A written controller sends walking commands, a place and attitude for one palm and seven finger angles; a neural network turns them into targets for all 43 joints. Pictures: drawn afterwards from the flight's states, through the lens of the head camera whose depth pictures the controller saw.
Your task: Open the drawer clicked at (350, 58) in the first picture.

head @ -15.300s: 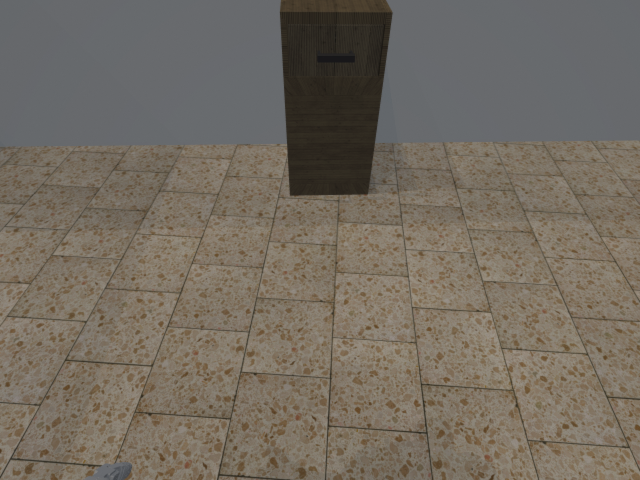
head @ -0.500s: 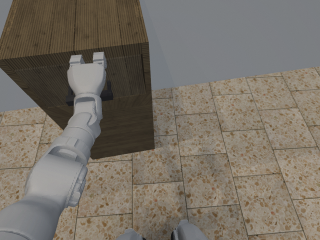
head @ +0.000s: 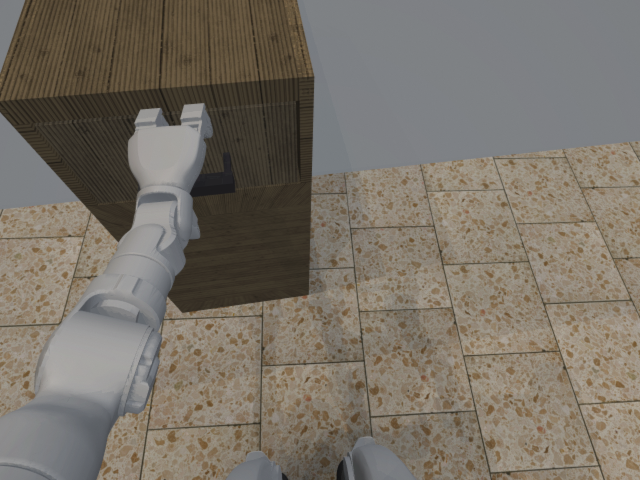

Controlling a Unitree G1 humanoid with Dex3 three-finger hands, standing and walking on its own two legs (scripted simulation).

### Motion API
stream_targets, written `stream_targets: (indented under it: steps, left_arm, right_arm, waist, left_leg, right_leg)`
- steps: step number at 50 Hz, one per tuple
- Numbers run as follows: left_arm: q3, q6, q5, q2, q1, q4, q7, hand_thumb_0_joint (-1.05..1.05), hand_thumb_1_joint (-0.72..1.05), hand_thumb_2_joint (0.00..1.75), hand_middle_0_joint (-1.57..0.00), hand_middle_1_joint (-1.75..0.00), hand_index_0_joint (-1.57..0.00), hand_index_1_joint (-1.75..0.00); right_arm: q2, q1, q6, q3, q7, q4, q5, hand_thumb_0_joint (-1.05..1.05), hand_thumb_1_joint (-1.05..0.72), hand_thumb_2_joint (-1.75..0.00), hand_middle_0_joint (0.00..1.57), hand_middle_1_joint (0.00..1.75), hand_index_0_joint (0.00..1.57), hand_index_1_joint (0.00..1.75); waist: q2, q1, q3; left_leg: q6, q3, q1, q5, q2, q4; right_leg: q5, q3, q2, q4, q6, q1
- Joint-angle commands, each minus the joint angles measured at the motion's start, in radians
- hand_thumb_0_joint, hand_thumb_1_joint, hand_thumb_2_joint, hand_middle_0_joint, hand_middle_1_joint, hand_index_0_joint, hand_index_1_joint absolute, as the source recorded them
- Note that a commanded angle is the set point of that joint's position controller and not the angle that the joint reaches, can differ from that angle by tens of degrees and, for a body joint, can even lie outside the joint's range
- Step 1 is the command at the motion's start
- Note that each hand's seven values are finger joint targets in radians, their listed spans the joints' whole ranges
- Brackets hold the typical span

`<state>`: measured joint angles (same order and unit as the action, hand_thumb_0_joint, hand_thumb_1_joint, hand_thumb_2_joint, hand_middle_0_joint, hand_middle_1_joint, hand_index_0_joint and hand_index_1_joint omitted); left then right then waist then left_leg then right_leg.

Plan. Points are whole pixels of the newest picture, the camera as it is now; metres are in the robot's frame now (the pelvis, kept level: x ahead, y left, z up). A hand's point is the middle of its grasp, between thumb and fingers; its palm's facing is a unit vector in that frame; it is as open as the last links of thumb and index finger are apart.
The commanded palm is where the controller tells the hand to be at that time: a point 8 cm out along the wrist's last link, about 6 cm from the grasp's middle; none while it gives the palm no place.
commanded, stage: lower the fingers behind the handle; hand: left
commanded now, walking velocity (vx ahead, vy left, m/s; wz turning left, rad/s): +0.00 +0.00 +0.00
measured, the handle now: (188, 174) +0.56 +0.15 -0.03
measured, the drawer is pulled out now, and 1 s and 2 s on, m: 0.00 0.00 0.00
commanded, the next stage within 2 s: close the thumb around the handle in 1.56 s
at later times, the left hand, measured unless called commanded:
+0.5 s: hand (176, 211) +0.49 +0.16 -0.02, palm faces -0.13 -0.02 -0.99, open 13.9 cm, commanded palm +0.50 +0.15 +0.04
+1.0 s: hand (176, 199) +0.50 +0.16 -0.02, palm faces -0.11 +0.00 -0.99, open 14.0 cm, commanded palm +0.49 +0.15 +0.01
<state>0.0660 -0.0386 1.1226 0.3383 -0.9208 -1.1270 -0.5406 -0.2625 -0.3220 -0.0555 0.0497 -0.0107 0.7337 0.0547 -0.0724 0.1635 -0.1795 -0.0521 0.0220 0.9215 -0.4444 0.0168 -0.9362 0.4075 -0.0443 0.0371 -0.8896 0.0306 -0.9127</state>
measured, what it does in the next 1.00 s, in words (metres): stands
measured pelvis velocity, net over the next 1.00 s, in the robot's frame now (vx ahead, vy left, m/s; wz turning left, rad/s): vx -0.02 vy -0.01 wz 0.00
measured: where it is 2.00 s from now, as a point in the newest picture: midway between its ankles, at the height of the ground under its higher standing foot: outside the picture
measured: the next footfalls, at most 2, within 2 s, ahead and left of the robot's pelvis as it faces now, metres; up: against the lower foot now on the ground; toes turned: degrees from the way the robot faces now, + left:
none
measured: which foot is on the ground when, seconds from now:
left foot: down 0.00-1.00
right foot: down 0.00-1.00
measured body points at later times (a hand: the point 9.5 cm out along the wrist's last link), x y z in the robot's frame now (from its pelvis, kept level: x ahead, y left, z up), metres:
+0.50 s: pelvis -0.02 +0.00 -0.01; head +0.11 -0.01 +0.42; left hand +0.49 +0.16 +0.03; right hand -0.04 -0.28 -0.13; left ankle -0.01 +0.08 -0.68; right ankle +0.00 -0.11 -0.68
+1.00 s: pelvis -0.02 -0.01 -0.02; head +0.11 -0.01 +0.41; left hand +0.51 +0.16 +0.04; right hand -0.02 -0.27 -0.15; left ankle -0.01 +0.08 -0.68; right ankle +0.00 -0.11 -0.68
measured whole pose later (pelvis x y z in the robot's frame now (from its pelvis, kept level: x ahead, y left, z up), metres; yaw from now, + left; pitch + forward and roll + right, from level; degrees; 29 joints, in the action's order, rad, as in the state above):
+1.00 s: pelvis -0.02 -0.01 -0.02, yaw +0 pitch +27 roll -2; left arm 0.11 -0.13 1.07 0.42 -1.04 -1.30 -0.38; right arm -0.23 -0.33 -0.03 -0.01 -0.01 0.70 0.04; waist -0.07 0.20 -0.18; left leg -0.04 0.01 1.05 -0.46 0.00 -1.05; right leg 0.42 -0.06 0.05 -0.99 0.04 -1.04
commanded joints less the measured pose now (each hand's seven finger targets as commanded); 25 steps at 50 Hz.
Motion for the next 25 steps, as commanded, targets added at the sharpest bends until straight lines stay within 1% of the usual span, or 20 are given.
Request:
stream_targets:
  steps: [1,2,3,4,5,6,7,9,10,11,12,15,16,17,18,19,20,21,24,25]
  left_arm:
    - [-0.014,-0.228,-0.011,0.219,-0.514,0.055,-0.049,0.0,-0.5,0.3,-0.3,-1.2,-0.3,-1.2]
    - [-0.04,-0.255,-0.028,0.268,-0.537,0.044,-0.032,0.0,-0.5,0.3,-0.3,-1.2,-0.3,-1.2]
    - [-0.046,-0.282,-0.038,0.3,-0.545,0.011,-0.013,0.0,-0.5,0.3,-0.3,-1.2,-0.3,-1.2]
    - [-0.039,-0.306,-0.054,0.309,-0.556,-0.022,0.008,0.0,-0.5,0.3,-0.3,-1.2,-0.3,-1.2]
    - [-0.045,-0.311,-0.062,0.328,-0.583,-0.022,0.033,0.0,-0.5,0.3,-0.3,-1.2,-0.3,-1.2]
    - [-0.03,-0.319,-0.066,0.326,-0.557,-0.057,0.06,0.0,-0.5,0.3,-0.3,-1.2,-0.3,-1.2]
    - [-0.024,-0.317,-0.073,0.317,-0.521,-0.089,0.088,0.0,-0.5,0.3,-0.3,-1.2,-0.3,-1.2]
    - [-0.007,-0.289,-0.074,0.312,-0.469,-0.12,0.139,0.0,-0.5,0.3,-0.3,-1.2,-0.3,-1.2]
    - [-0.008,-0.265,-0.078,0.31,-0.45,-0.128,0.162,0.0,-0.5,0.3,-0.3,-1.2,-0.3,-1.2]
    - [-0.006,-0.237,-0.077,0.327,-0.446,-0.117,0.18,0.0,-0.5,0.3,-0.3,-1.2,-0.3,-1.2]
    - [-0.009,-0.212,-0.075,0.335,-0.411,-0.116,0.197,0.0,-0.5,0.3,-0.3,-1.2,-0.3,-1.2]
    - [0.021,-0.123,-0.054,0.282,-0.378,-0.088,0.219,0.0,-0.5,0.3,-0.3,-1.2,-0.3,-1.2]
    - [0.027,-0.095,-0.048,0.269,-0.371,-0.071,0.215,0.0,-0.5,0.3,-0.3,-1.2,-0.3,-1.2]
    - [0.024,-0.076,-0.044,0.264,-0.361,-0.071,0.205,0.0,-0.5,0.3,-0.3,-1.2,-0.3,-1.2]
    - [0.033,-0.052,-0.041,0.247,-0.392,-0.039,0.195,0.0,-0.5,0.3,-0.3,-1.2,-0.3,-1.2]
    - [0.018,-0.025,-0.041,0.257,-0.419,0.001,0.181,0.0,-0.5,0.3,-0.3,-1.2,-0.3,-1.2]
    - [0.02,0.002,-0.041,0.244,-0.469,0.043,0.167,0.0,-0.5,0.3,-0.3,-1.2,-0.3,-1.2]
    - [-0.015,0.027,-0.037,0.29,-0.488,0.073,0.149,0.0,-0.5,0.3,-0.3,-1.2,-0.3,-1.2]
    - [-0.023,0.093,-0.021,0.286,-0.611,0.23,0.086,0.0,-0.5,0.3,-0.3,-1.2,-0.3,-1.2]
    - [-0.043,0.103,-0.019,0.303,-0.644,0.272,0.061,0.0,-0.5,0.3,-0.3,-1.2,-0.3,-1.2]
  right_arm:
    - [-0.136,-0.14,-0.024,0.034,0.014,-0.044,-0.012,0.0,-0.9,-0.9,0.2,0.3,0.2,0.3]
    - [-0.148,-0.142,-0.035,0.03,0.011,-0.04,-0.019,0.0,-0.9,-0.9,0.2,0.3,0.2,0.3]
    - [-0.154,-0.134,-0.047,0.023,0.007,-0.042,-0.026,0.0,-0.9,-0.9,0.2,0.3,0.2,0.3]
    - [-0.154,-0.126,-0.056,0.016,-0.001,-0.043,-0.031,0.0,-0.9,-0.9,0.2,0.3,0.2,0.3]
    - [-0.156,-0.119,-0.062,0.01,-0.012,-0.046,-0.035,0.0,-0.9,-0.9,0.2,0.3,0.2,0.3]
    - [-0.155,-0.119,-0.066,0.004,-0.017,-0.047,-0.039,0.0,-0.9,-0.9,0.2,0.3,0.2,0.3]
    - [-0.156,-0.119,-0.069,-0.001,-0.023,-0.049,-0.041,0.0,-0.9,-0.9,0.2,0.3,0.2,0.3]
    - [-0.157,-0.12,-0.066,-0.009,-0.034,-0.059,-0.044,0.0,-0.9,-0.9,0.2,0.3,0.2,0.3]
    - [-0.155,-0.116,-0.064,-0.013,-0.04,-0.066,-0.046,0.0,-0.9,-0.9,0.2,0.3,0.2,0.3]
    - [-0.157,-0.123,-0.056,-0.016,-0.047,-0.075,-0.046,0.0,-0.9,-0.9,0.2,0.3,0.2,0.3]
    - [-0.155,-0.125,-0.048,-0.018,-0.051,-0.083,-0.047,0.0,-0.9,-0.9,0.2,0.3,0.2,0.3]
    - [-0.143,-0.135,-0.023,-0.011,-0.054,-0.101,-0.048,0.0,-0.9,-0.9,0.2,0.3,0.2,0.3]
    - [-0.145,-0.148,-0.012,-0.008,-0.054,-0.106,-0.043,0.0,-0.9,-0.9,0.2,0.3,0.2,0.3]
    - [-0.146,-0.154,-0.003,-0.005,-0.051,-0.107,-0.041,0.0,-0.9,-0.9,0.2,0.3,0.2,0.3]
    - [-0.142,-0.161,0.01,0.002,-0.051,-0.109,-0.039,0.0,-0.9,-0.9,0.2,0.3,0.2,0.3]
    - [-0.14,-0.171,0.023,0.007,-0.048,-0.11,-0.035,0.0,-0.9,-0.9,0.2,0.3,0.2,0.3]
    - [-0.134,-0.175,0.035,0.015,-0.047,-0.107,-0.033,0.0,-0.9,-0.9,0.2,0.3,0.2,0.3]
    - [-0.143,-0.191,0.046,0.021,-0.046,-0.1,-0.028,0.0,-0.9,-0.9,0.2,0.3,0.2,0.3]
    - [-0.139,-0.214,0.076,0.04,-0.031,-0.073,-0.013,0.0,-0.9,-0.9,0.2,0.3,0.2,0.3]
    - [-0.139,-0.215,0.08,0.046,-0.028,-0.063,-0.01,0.0,-0.9,-0.9,0.2,0.3,0.2,0.3]
  waist:
    - [-0.03,0.024,-0.497]
    - [0.018,0.029,-0.488]
    - [0.045,0.03,-0.478]
    - [0.081,0.041,-0.46]
    - [0.093,0.044,-0.467]
    - [0.086,0.042,-0.429]
    - [0.104,0.04,-0.384]
    - [0.129,0.041,-0.31]
    - [0.147,0.041,-0.29]
    - [0.15,0.044,-0.271]
    - [0.141,0.034,-0.259]
    - [0.111,0.033,-0.235]
    - [0.078,0.031,-0.247]
    - [0.084,0.033,-0.251]
    - [0.065,0.045,-0.276]
    - [0.047,0.04,-0.318]
    - [0.055,0.057,-0.353]
    - [0.031,0.051,-0.407]
    - [-0.097,0.053,-0.575]
    - [-0.095,0.054,-0.608]
  left_leg:
    - [0.032,-0.04,-0.385,0.545,0.002,0.1]
    - [0.023,-0.033,-0.363,0.505,0.002,0.115]
    - [0.016,-0.028,-0.331,0.459,0.008,0.131]
    - [0.007,-0.02,-0.293,0.412,0.013,0.143]
    - [0.004,-0.02,-0.281,0.399,0.015,0.151]
    - [0.002,-0.013,-0.257,0.364,0.017,0.163]
    - [0.0,-0.011,-0.237,0.336,0.017,0.172]
    - [-0.003,-0.009,-0.198,0.277,0.015,0.181]
    - [-0.005,-0.006,-0.18,0.258,0.015,0.18]
    - [-0.006,-0.004,-0.152,0.226,0.016,0.175]
    - [-0.007,-0.002,-0.133,0.209,0.017,0.167]
    - [-0.006,-0.008,-0.124,0.187,0.013,0.14]
    - [-0.005,-0.009,-0.128,0.186,0.01,0.126]
    - [-0.006,-0.014,-0.123,0.171,0.008,0.111]
    - [-0.006,-0.016,-0.127,0.175,0.004,0.092]
    - [-0.007,-0.021,-0.132,0.178,0.002,0.075]
    - [-0.01,-0.03,-0.145,0.191,-0.001,0.057]
    - [-0.009,-0.039,-0.155,0.202,-0.002,0.041]
    - [0.002,-0.072,-0.272,0.294,-0.009,-0.005]
    - [0.007,-0.085,-0.301,0.327,-0.011,-0.019]
  right_leg:
    - [-0.424,0.004,0.03,0.107,0.002,0.274]
    - [-0.427,0.013,0.029,0.125,-0.004,0.31]
    - [-0.418,0.022,0.026,0.139,-0.008,0.345]
    - [-0.414,0.034,0.021,0.156,-0.014,0.381]
    - [-0.423,0.041,0.015,0.157,-0.016,0.406]
    - [-0.403,0.046,0.012,0.168,-0.019,0.409]
    - [-0.384,0.046,0.011,0.174,-0.019,0.404]
    - [-0.331,0.051,0.009,0.185,-0.021,0.379]
    - [-0.32,0.056,0.007,0.189,-0.021,0.379]
    - [-0.296,0.062,0.003,0.187,-0.024,0.371]
    - [-0.281,0.066,0.003,0.181,-0.022,0.363]
    - [-0.229,0.057,0.006,0.154,-0.011,0.277]
    - [-0.211,0.052,0.008,0.138,-0.008,0.24]
    - [-0.18,0.048,0.011,0.126,-0.006,0.206]
    - [-0.177,0.05,0.011,0.112,-0.005,0.178]
    - [-0.169,0.05,0.011,0.096,-0.003,0.167]
    - [-0.176,0.049,0.013,0.082,-0.003,0.15]
    - [-0.179,0.052,0.013,0.065,-0.003,0.146]
    - [-0.214,0.047,0.017,0.021,0.004,0.089]
    - [-0.224,0.042,0.02,0.009,0.005,0.072]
